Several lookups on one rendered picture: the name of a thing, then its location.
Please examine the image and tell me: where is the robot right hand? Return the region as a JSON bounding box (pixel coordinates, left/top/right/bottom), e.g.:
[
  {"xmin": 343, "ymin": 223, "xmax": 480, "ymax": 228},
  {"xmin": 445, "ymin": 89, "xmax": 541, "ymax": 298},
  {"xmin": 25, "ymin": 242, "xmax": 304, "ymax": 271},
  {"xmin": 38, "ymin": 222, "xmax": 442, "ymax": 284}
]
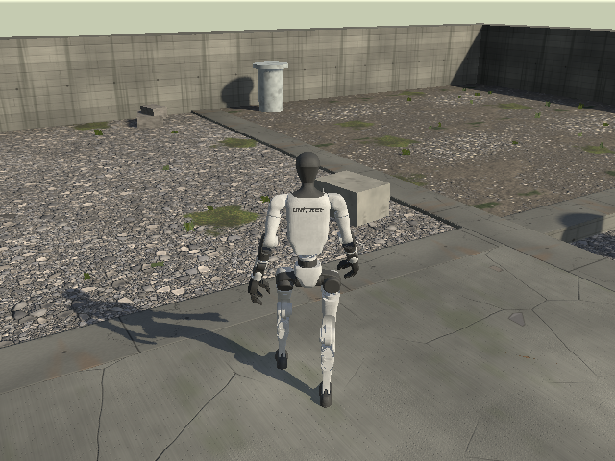
[{"xmin": 337, "ymin": 259, "xmax": 359, "ymax": 278}]

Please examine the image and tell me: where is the humanoid robot torso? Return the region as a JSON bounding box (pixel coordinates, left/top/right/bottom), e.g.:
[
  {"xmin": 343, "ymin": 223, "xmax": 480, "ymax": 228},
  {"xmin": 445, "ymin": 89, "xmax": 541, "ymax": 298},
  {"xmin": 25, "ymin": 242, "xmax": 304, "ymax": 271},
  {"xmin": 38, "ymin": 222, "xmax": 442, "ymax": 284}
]
[{"xmin": 285, "ymin": 188, "xmax": 331, "ymax": 288}]

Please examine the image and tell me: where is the robot right upper arm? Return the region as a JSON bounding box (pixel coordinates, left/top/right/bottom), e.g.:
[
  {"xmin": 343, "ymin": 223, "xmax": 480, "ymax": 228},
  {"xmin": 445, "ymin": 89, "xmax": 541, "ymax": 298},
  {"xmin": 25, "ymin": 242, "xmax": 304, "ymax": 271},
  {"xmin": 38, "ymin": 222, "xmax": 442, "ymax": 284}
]
[{"xmin": 328, "ymin": 193, "xmax": 353, "ymax": 244}]

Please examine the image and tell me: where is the robot left hand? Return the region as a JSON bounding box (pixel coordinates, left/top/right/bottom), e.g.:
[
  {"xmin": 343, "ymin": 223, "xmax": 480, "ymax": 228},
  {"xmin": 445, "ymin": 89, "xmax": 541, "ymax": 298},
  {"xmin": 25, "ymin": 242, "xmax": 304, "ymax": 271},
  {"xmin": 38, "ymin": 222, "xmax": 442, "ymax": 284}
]
[{"xmin": 248, "ymin": 278, "xmax": 270, "ymax": 305}]

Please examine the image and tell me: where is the robot left upper arm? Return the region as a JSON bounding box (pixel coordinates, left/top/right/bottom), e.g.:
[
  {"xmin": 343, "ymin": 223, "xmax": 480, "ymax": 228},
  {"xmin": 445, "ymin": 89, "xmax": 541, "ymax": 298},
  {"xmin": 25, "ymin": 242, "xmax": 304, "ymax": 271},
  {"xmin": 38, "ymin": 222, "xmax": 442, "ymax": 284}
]
[{"xmin": 262, "ymin": 193, "xmax": 288, "ymax": 248}]

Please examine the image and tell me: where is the left robot forearm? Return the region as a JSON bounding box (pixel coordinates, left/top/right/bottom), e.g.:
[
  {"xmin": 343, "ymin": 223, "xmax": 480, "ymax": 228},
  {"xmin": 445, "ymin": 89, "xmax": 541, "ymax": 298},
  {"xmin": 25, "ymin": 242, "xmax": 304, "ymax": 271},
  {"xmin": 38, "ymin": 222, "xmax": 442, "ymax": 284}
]
[{"xmin": 251, "ymin": 233, "xmax": 272, "ymax": 281}]

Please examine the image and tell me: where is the right robot forearm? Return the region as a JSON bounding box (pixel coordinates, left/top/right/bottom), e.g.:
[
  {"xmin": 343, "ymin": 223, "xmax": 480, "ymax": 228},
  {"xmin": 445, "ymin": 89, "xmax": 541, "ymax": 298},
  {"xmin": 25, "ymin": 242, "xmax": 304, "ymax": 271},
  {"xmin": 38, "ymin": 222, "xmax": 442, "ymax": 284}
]
[{"xmin": 342, "ymin": 230, "xmax": 358, "ymax": 264}]

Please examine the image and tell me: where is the robot left foot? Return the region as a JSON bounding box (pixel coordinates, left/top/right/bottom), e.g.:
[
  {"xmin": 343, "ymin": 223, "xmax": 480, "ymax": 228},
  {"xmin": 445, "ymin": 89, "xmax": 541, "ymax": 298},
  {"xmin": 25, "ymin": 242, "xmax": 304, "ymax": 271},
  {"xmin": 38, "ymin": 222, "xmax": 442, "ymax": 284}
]
[{"xmin": 275, "ymin": 349, "xmax": 288, "ymax": 370}]

